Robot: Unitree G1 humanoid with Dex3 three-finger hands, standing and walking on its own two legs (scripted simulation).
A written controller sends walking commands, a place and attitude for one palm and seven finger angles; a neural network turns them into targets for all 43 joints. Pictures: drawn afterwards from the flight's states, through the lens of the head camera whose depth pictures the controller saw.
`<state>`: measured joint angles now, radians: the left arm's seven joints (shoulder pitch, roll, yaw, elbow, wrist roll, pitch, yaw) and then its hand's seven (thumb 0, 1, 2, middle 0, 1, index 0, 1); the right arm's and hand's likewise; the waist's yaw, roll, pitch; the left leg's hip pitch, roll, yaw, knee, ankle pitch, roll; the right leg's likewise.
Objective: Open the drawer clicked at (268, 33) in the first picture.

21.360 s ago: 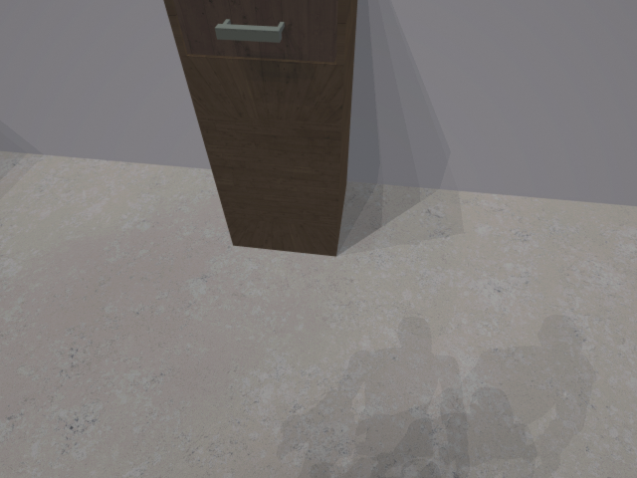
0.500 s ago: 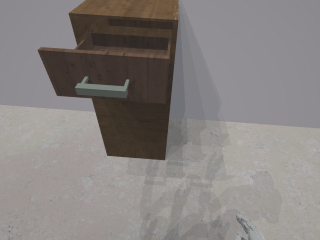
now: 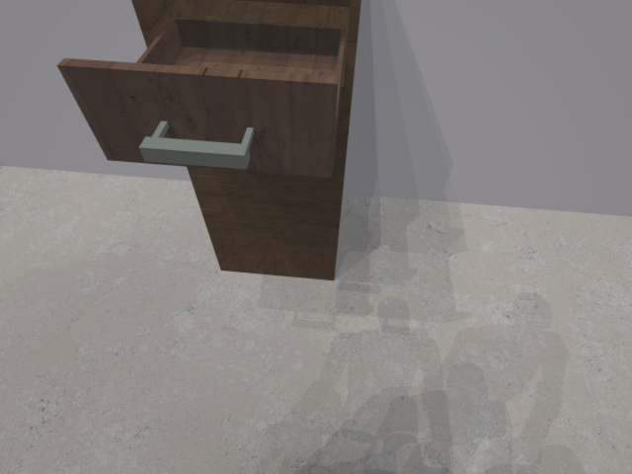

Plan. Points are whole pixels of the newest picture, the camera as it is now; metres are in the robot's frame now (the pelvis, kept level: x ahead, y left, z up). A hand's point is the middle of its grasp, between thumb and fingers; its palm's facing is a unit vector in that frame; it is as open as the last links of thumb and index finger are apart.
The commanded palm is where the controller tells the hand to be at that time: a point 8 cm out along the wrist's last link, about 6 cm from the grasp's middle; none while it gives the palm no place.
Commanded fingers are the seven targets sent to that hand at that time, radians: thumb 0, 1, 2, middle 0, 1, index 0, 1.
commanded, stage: let the arm hang, fingers relaxed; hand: left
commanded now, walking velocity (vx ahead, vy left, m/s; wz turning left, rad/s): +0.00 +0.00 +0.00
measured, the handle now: (200, 142) +0.53 +0.21 +0.11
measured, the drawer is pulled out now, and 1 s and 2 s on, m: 0.30 0.30 0.30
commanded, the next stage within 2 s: look to check the result in 0.62 s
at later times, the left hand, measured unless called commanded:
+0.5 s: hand out of the picture +0.02 +0.17 -0.17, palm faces +0.02 -0.98 -0.21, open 7.3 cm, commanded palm none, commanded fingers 0.00 0.90 0.90 -0.20 -0.30 -0.20 -0.30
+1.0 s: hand out of the picture +0.01 +0.16 -0.17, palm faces +0.02 -0.98 -0.22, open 7.4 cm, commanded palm none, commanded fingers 0.00 0.90 0.90 -0.20 -0.30 -0.20 -0.30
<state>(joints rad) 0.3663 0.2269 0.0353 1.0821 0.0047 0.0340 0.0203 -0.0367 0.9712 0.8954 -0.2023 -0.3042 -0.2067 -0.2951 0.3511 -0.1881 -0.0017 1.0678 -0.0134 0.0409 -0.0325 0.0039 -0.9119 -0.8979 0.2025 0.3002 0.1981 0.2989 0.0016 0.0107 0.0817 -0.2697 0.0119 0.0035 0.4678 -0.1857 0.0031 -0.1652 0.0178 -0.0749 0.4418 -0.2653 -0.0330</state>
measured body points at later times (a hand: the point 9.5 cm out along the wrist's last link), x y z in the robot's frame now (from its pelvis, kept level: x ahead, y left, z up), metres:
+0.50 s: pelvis +0.00 -0.01 +0.00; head +0.01 -0.02 +0.45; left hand +0.02 +0.22 -0.15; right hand -0.01 -0.21 -0.17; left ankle +0.04 +0.12 -0.74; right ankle -0.02 -0.10 -0.74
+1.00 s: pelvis +0.01 -0.01 +0.00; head +0.03 -0.03 +0.45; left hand +0.01 +0.21 -0.15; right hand +0.00 -0.23 -0.17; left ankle +0.04 +0.12 -0.74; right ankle -0.02 -0.10 -0.74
